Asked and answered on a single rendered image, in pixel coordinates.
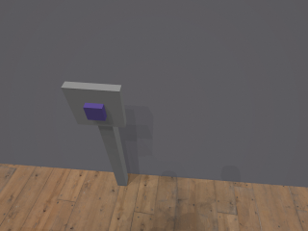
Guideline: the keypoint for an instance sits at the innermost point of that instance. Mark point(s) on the button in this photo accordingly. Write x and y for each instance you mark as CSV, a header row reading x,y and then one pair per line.
x,y
95,111

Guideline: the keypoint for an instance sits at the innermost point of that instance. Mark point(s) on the panel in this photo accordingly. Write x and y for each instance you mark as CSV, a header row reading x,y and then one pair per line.
x,y
77,94

